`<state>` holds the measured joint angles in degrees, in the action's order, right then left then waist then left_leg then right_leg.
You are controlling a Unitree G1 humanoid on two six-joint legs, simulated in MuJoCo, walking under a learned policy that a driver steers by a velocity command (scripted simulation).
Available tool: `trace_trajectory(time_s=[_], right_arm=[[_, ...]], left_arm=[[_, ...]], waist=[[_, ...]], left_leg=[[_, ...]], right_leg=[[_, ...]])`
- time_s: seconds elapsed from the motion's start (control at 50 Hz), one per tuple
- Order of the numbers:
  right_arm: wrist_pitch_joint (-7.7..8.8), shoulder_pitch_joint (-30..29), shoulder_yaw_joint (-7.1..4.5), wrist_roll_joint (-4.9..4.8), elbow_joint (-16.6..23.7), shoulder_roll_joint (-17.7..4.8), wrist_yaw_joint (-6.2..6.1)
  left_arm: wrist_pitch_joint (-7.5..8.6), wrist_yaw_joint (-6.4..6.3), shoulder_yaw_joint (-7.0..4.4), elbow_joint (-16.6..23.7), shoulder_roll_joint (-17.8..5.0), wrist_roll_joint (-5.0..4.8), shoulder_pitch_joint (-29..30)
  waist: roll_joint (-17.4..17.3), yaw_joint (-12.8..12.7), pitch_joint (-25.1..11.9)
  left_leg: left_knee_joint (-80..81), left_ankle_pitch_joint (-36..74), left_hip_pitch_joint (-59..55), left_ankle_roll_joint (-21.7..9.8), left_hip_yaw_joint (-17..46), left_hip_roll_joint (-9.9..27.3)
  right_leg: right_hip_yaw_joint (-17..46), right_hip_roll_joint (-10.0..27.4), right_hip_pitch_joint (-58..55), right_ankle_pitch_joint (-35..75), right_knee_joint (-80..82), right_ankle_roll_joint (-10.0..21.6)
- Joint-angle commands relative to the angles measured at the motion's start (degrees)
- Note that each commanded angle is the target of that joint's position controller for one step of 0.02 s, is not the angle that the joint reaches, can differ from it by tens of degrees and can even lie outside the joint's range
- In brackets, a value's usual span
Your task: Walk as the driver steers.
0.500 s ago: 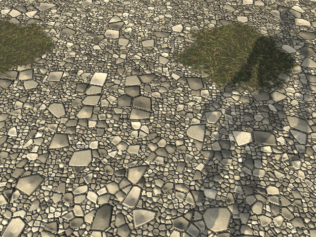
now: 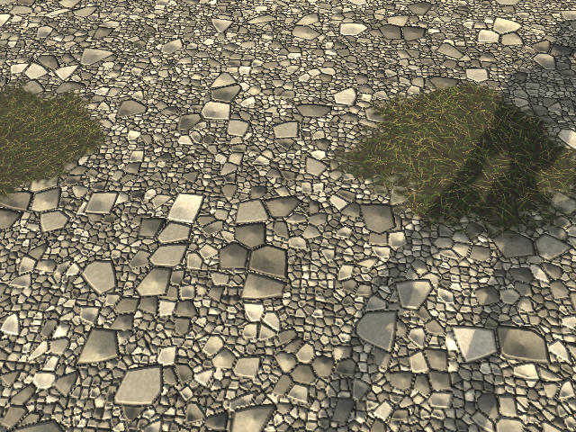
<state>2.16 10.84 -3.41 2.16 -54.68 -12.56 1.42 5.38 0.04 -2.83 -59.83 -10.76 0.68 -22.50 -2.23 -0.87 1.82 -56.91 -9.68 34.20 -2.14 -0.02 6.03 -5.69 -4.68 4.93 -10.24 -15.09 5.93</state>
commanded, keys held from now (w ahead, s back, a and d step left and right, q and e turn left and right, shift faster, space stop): w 0.16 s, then w+e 0.84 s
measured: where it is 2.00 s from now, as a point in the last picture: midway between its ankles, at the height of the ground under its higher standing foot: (411, 285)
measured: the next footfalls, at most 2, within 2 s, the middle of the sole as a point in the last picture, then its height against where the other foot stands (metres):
left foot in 0.28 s outside the picture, level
right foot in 0.84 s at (363, 410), level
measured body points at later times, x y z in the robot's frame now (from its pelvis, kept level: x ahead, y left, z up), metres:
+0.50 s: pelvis +0.27 +0.05 +0.00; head +0.29 +0.06 +0.45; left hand +0.34 +0.30 -0.15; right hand +0.28 -0.21 -0.14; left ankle +0.28 +0.12 -0.75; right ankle +0.25 -0.09 -0.66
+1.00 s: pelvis +0.51 -0.05 -0.01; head +0.54 -0.07 +0.44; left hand +0.69 +0.17 -0.14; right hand +0.50 -0.33 -0.14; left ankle +0.53 +0.10 -0.65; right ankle +0.52 -0.09 -0.75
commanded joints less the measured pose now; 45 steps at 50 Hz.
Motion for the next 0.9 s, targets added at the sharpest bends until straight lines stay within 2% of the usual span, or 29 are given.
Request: trace_trajectory(time_s=[0.02, 0.1, 0.18, 0.22, 0.24, 0.26, 0.28, 0.3, 0.32, 0.34, 0.36, 0.38, 0.4, 0.42, 0.48, 0.52, 0.62, 0.7, 0.72, 0.76, 0.78, 0.8, 0.82, 0.84, 0.86, 0.88, 0.9], right_arm=[[-0.07, -3.2, 0.02, -0.32, 3.5, -1.7, 0.30], [0.22, -10.3, 0.82, -0.80, 5.9, -0.8, 0.32], [0.83, -14.9, 0.79, -0.77, 8.1, -1.7, 0.14], [1.49, -13.1, 0.47, -0.90, 8.3, -2.5, -0.08], [1.90, -9.2, 0.09, -0.95, 7.3, -3.2, -0.42], [2.43, -2.0, -0.54, -0.84, 5.0, -4.3, -0.91], [3.20, 8.0, -1.51, 0.08, 2.1, -6.6, -1.58], [3.61, 16.5, -2.97, 1.79, 1.4, -12.6, -2.34], [2.83, 15.6, -3.56, 1.15, 1.6, -14.8, -1.65], [2.21, 9.7, -2.58, -0.28, 2.7, -10.0, -1.39], [2.39, 4.2, -1.44, -0.73, 3.6, -6.1, -1.24], [2.71, 1.8, -0.87, -0.64, 3.7, -4.1, -1.19], [3.04, 1.9, -0.53, -0.87, 3.2, -3.0, -1.52], [3.39, 2.6, -0.29, -1.05, 2.5, -2.3, -1.83], [4.73, 6.4, -0.55, -1.52, 1.1, -3.4, -2.09], [4.97, 8.2, -0.63, -1.28, 0.7, -3.9, -2.18], [4.97, 11.1, -0.37, -1.15, -0.2, -4.1, -2.48], [4.32, 14.9, -0.80, -1.03, -1.4, -5.9, -3.11], [3.97, 15.2, -0.89, -0.96, -1.6, -6.3, -3.28], [3.28, 14.7, -1.25, -0.80, -1.5, -7.7, -3.60], [2.80, 14.3, -1.55, -0.72, -1.3, -8.6, -3.70], [2.15, 13.9, -1.83, -0.68, -1.1, -9.5, -3.60], [1.60, 13.1, -1.96, -0.93, -0.4, -10.1, -3.27], [1.54, 12.5, -1.64, -1.12, 1.4, -8.9, -2.95], [2.17, 12.9, -0.83, -1.84, 6.3, -3.3, -1.68], [3.03, 5.6, -1.34, -1.37, 8.2, -7.7, -1.28], [3.78, 2.7, -0.87, -2.01, 9.2, -6.4, -1.04]], left_arm=[[0.85, -0.16, -0.62, 2.2, -5.9, -0.13, -2.0], [0.86, -0.41, -0.42, 0.9, -6.2, -0.02, -6.1], [0.43, -1.02, -0.43, -0.6, -6.5, 0.62, -9.0], [0.19, -1.32, -0.67, -0.5, -7.4, 0.89, -7.5], [0.13, -1.36, -0.86, -0.2, -8.1, 0.96, -6.0], [0.02, -1.17, -0.97, 0.0, -8.6, 0.81, -4.8], [0.07, -0.93, -0.73, 0.6, -8.0, 0.16, -3.7], [0.18, -0.50, 0.35, 3.1, -3.9, -1.52, -5.3], [-0.38, -0.75, 0.22, 2.5, -2.2, -2.38, -11.1], [-1.16, -1.02, -1.16, 2.4, -7.0, -0.77, -5.8], [-1.08, -0.57, -1.21, 3.5, -5.9, -0.40, -1.8], [-1.32, -0.28, -1.16, 3.8, -4.5, -0.25, -0.5], [-2.03, 0.11, -1.37, 3.9, -4.1, 0.58, -0.3], [-2.85, 0.61, -1.36, 3.8, -3.1, 0.97, -1.2], [-4.26, 1.45, -1.50, 5.6, -2.1, 1.08, 2.0], [-4.71, 1.84, -1.48, 7.3, -2.3, 1.10, 6.0], [-4.50, 2.88, -0.59, 11.6, -1.8, 0.97, 16.7], [-4.41, 3.42, -0.18, 14.6, -2.4, 1.32, 22.8], [-4.38, 3.46, -0.29, 15.0, -2.7, 1.42, 23.1], [-4.46, 3.19, -0.80, 14.9, -3.8, 1.54, 21.1], [-4.47, 2.93, -1.21, 14.3, -4.6, 1.61, 18.1], [-4.25, 2.65, -1.84, 13.0, -5.6, 1.56, 13.3], [-3.69, 2.13, -2.74, 10.8, -7.1, 1.82, 6.0], [-3.33, 1.30, -4.50, 9.1, -12.1, 2.60, -1.6], [-3.86, 0.96, -5.90, 10.8, -18.5, 1.61, 1.4], [-4.86, 0.54, -5.72, 11.2, -18.1, 0.72, -0.4], [-4.87, -0.05, -4.95, 10.7, -15.5, 0.43, 2.7]], waist=[[5.0, 0.6, 3.4], [5.7, -1.6, 3.8], [5.9, -2.7, 4.8], [6.1, -0.9, 4.1], [6.5, 1.0, 2.2], [5.8, 4.1, -1.5], [3.9, 8.0, -7.4], [-4.0, 9.3, -16.2], [-11.5, 6.3, -20.7], [-1.6, 4.7, -12.6], [0.0, 3.2, -4.9], [0.1, 1.9, -1.6], [-1.3, 0.9, 0.1], [-2.2, -0.2, 0.4], [-1.9, -0.9, 0.9], [-1.7, -0.6, 1.7], [-1.6, 1.1, 4.0], [-1.6, 2.7, 4.6], [-1.8, 2.5, 4.5], [-3.2, 1.0, 2.5], [-3.9, -0.3, 0.6], [-4.0, -2.2, -2.2], [-2.4, -5.6, -6.4], [3.0, -8.8, -11.7], [17.5, -3.9, -15.4], [6.5, -6.6, -14.8], [4.1, -4.7, -7.7]], left_leg=[[6.8, 5.8, 4.2, 1.3, -1.6, 0.6], [17.0, 9.7, 2.7, 1.0, -3.8, -1.3], [22.2, 6.4, 3.0, -1.0, -4.2, -2.7], [24.8, 2.2, -1.0, -2.3, -4.1, -4.1], [26.4, 0.0, -6.9, -3.1, -4.6, -5.9], [29.6, 0.6, -16.0, -4.0, -5.3, -7.6], [31.5, 3.6, -31.1, -5.7, -2.5, -4.7], [33.0, -2.4, -48.1, -9.3, 16.0, 11.5], [39.7, -2.4, -53.7, -14.2, 35.6, 21.5], [41.1, -9.2, -45.3, -11.7, 30.0, 17.8], [43.9, -9.0, -36.1, -9.7, 21.6, 15.4], [46.1, -5.9, -30.5, -7.7, 15.5, 12.8], [47.1, -2.3, -27.1, -6.3, 10.7, 10.9], [47.8, 0.0, -25.1, -5.4, 7.1, 9.7], [48.8, 7.5, -25.5, -5.4, 1.1, 9.2], [49.3, 10.0, -26.6, -5.4, -2.2, 8.8], [48.9, 17.2, -28.9, -5.0, -9.5, 7.2], [46.9, 24.4, -36.0, -4.9, -12.6, 9.5], [45.2, 28.7, -37.9, -4.8, -13.5, 9.9], [38.8, 44.7, -40.7, -4.3, -15.4, 10.3], [33.4, 51.8, -41.6, -4.2, -16.0, 10.5], [25.2, 54.2, -41.6, -4.2, -16.1, 10.5], [13.1, 48.5, -37.4, -3.2, -16.8, 9.9], [-4.2, 29.7, -25.1, -1.2, -16.9, 8.1], [-26.7, -21.1, 2.1, 2.8, -12.3, -6.0], [-28.7, -18.4, 9.2, 2.4, -0.3, -5.5], [-25.7, -12.8, 11.2, 1.8, 1.2, -2.1]], right_leg=[[10.3, 14.9, 0.9, 14.3, 9.0, 5.6], [8.3, 14.8, -3.5, 19.9, 8.2, 4.9], [9.0, 17.2, -10.5, 26.4, 4.8, 5.6], [9.6, 17.8, -12.0, 34.8, 0.6, 5.1], [9.4, 17.4, -11.4, 42.0, -3.7, 4.4], [8.7, 15.9, -9.9, 45.7, -11.6, 3.5], [7.2, 13.2, -2.2, 38.2, -23.1, 2.4], [4.3, 7.8, 13.3, 14.1, -41.8, 0.5], [5.1, 0.4, 26.4, -21.3, -55.6, -0.2], [9.3, 5.0, 29.2, -15.8, -58.3, 0.5], [9.2, 7.0, 29.3, -10.6, -56.2, 0.4], [8.9, 8.7, 27.7, -7.7, -53.9, 0.3], [8.6, 9.6, 26.2, -6.5, -52.5, -0.2], [8.2, 10.0, 24.9, -5.5, -51.9, -0.7], [7.1, 10.6, 28.4, -1.6, -51.1, -1.5], [6.5, 11.2, 32.4, 2.4, -49.1, -2.0], [2.8, 10.1, 32.9, 10.6, -32.9, -2.6], [-1.3, 8.6, 31.3, 8.5, -24.2, -0.4], [-2.0, 7.8, 30.5, 6.5, -22.9, 0.4], [-4.0, 4.7, 25.9, 1.0, -21.7, 2.6], [-4.8, 2.7, 22.4, -2.4, -21.4, 3.9], [-5.0, 0.6, 17.4, -4.8, -19.9, 5.2], [-4.0, -0.9, 7.2, -3.2, -15.1, 6.9], [8.3, 7.1, -6.5, -8.2, -11.4, 10.0], [41.9, 23.5, -23.1, -7.3, -4.8, 19.3], [45.2, 24.3, -21.5, -4.6, 0.2, 19.5], [36.5, 23.4, -15.6, -1.0, 0.3, 17.6]])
